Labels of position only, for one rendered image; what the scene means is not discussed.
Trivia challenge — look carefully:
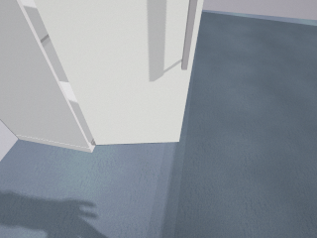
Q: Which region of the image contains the handle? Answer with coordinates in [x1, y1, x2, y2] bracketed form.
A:
[181, 0, 198, 70]

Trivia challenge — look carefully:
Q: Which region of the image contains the fridge door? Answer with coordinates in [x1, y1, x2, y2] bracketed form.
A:
[34, 0, 204, 145]

